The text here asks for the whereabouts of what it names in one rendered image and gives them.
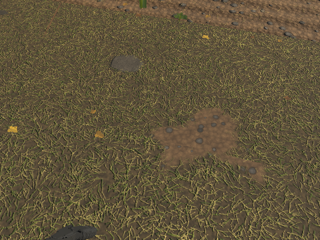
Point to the left robot hand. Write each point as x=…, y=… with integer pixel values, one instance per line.
x=71, y=232

